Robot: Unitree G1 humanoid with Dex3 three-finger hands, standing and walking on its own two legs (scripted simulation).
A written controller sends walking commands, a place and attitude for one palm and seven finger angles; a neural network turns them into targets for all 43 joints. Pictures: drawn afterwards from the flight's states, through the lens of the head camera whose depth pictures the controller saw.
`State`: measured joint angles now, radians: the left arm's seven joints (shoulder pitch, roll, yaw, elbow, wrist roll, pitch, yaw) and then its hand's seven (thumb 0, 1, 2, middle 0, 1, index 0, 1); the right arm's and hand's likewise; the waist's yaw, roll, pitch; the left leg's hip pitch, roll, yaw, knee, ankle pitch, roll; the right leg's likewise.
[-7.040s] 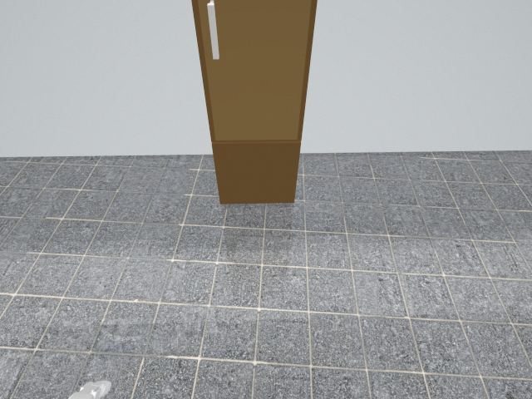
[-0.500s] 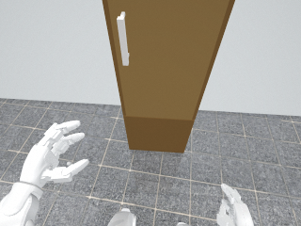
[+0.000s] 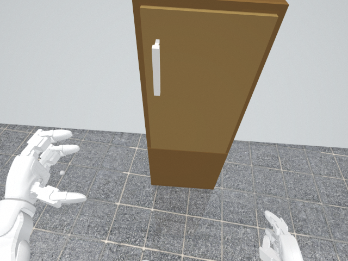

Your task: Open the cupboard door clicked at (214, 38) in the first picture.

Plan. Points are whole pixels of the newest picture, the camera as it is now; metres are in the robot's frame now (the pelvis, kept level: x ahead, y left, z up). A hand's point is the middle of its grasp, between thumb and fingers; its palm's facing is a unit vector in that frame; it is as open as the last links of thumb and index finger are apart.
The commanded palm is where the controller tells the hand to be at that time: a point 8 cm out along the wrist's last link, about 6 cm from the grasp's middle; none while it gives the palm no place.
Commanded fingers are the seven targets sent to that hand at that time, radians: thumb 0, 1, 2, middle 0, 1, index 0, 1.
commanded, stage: raise the hand with hooked fingers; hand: left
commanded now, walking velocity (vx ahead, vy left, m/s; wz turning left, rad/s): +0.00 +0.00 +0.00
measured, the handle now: (157, 68) +0.60 +0.10 +0.12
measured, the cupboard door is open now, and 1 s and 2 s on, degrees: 0 0 0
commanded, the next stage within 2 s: move the hooked fingers beside the handle in 0.90 s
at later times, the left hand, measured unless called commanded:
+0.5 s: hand (42, 143) +0.29 +0.28 +0.14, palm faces +0.04 -1.00 -0.06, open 14.0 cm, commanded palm +0.25 +0.32 +0.14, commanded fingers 0.00 -0.50 0.30 -0.30 -1.20 -0.30 -1.20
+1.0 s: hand (64, 147) +0.29 +0.24 +0.13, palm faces +0.03 -1.00 -0.04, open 14.0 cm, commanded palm +0.26 +0.29 +0.14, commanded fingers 0.00 -0.50 0.30 -0.30 -1.20 -0.30 -1.20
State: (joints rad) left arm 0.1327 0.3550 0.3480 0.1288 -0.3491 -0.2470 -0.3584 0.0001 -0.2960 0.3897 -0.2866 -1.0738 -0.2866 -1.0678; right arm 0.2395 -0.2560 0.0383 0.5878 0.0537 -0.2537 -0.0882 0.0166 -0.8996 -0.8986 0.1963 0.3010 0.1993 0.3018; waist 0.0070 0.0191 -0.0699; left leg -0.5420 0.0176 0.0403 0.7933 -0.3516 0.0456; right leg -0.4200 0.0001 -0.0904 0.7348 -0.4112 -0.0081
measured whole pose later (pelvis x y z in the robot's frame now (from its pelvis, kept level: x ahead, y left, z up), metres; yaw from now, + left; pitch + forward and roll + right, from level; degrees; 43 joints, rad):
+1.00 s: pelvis +0.00 -0.03 +0.02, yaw +0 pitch +2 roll -1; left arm -0.11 0.44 0.42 0.37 -0.34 -0.06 -0.48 -0.01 -0.49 0.30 -0.30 -1.20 -0.30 -1.20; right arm 0.26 -0.28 0.06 0.60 0.07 -0.21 -0.10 0.02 -0.90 -0.90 0.20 0.30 0.20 0.30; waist 0.02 0.05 -0.04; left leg -0.39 0.03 0.03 0.62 -0.28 0.01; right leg -0.28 0.02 -0.09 0.59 -0.35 -0.04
